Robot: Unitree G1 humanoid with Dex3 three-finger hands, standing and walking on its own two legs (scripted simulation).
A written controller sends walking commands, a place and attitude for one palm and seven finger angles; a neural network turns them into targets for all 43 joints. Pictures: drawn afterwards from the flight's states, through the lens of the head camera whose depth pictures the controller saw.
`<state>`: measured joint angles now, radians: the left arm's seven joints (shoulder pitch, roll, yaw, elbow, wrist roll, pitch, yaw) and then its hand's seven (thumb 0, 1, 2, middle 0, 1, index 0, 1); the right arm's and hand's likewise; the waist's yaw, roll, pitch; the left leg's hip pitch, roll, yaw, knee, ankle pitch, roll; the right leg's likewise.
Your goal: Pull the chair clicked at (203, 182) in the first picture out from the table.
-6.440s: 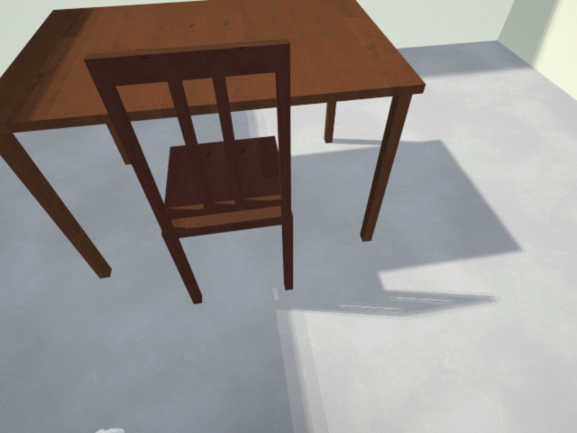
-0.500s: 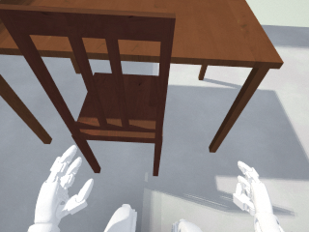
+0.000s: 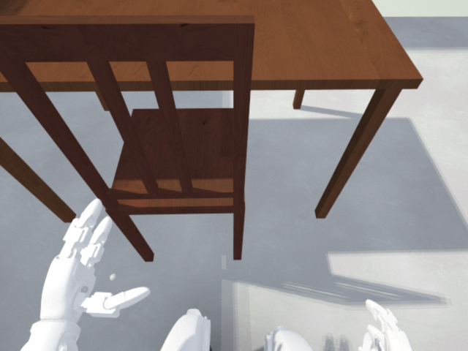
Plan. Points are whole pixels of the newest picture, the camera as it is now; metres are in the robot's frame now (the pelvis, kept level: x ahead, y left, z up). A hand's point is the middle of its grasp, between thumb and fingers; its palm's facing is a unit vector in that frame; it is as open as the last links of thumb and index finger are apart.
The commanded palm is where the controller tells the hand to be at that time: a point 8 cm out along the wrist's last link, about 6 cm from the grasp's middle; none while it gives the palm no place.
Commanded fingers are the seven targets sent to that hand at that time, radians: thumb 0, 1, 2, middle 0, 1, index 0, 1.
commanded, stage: raise the hand toward the chair's back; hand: left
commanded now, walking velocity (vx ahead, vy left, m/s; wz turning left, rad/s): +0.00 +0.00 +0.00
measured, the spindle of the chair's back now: (132, 141) +0.50 +0.23 +0.03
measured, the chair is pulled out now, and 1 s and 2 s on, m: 0.00 0.00 0.00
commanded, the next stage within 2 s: aim the fingers beside a spindle in 1.12 s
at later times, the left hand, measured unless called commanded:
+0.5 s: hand (87, 267) +0.24 +0.23 +0.05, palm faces +0.05 -1.00 -0.04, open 16.8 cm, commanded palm +0.22 +0.29 +0.06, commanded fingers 0.00 -0.50 0.30 -0.06 -0.08 -0.06 -0.08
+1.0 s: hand (89, 255) +0.25 +0.23 +0.06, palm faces +0.04 -1.00 -0.05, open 16.9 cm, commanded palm +0.23 +0.29 +0.06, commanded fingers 0.00 -0.50 0.30 -0.06 -0.08 -0.06 -0.08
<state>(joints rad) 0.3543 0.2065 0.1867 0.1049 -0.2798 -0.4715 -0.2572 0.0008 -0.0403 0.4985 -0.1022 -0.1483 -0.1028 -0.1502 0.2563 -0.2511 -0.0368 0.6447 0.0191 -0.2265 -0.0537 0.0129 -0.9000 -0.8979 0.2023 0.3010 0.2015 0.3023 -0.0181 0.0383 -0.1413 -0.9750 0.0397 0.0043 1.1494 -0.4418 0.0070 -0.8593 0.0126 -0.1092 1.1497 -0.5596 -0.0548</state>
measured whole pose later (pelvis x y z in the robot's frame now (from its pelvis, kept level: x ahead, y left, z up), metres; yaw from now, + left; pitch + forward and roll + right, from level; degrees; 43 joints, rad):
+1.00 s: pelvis +0.01 +0.03 +0.01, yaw +0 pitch +15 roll -3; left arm 0.30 0.25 0.20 0.08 -0.27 -0.40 -0.23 -0.01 -0.50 0.30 -0.06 -0.08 -0.06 -0.08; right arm 0.24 -0.24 0.01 0.57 0.02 -0.19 -0.04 0.01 -0.90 -0.90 0.20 0.30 0.20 0.30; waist -0.02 0.04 -0.14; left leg -0.92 0.03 0.00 1.11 -0.44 0.04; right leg -0.79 0.01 -0.11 1.06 -0.53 -0.02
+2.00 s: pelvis +0.01 +0.01 -0.01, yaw -1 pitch +18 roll -2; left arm 0.07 0.25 0.23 0.30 -0.27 -0.45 -0.25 -0.01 -0.50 0.30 -0.06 -0.08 -0.06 -0.08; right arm 0.22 -0.25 0.01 0.60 0.01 -0.17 -0.03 0.01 -0.90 -0.90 0.20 0.30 0.20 0.30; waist -0.03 0.04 -0.15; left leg -1.03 0.04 0.00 1.18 -0.46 0.02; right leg -0.91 0.02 -0.11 1.16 -0.57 -0.04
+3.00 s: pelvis +0.00 +0.02 -0.02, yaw -1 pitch +21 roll -3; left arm -0.10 0.25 0.23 0.44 -0.21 -0.49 -0.16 -0.01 -0.50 0.30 -0.06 -0.08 -0.06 -0.08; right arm 0.22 -0.25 0.01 0.60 0.00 -0.07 -0.01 0.01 -0.90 -0.90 0.20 0.30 0.20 0.30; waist -0.05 0.03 -0.16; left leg -1.15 0.04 0.01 1.26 -0.49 0.03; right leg -1.03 0.02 -0.09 1.24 -0.59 -0.03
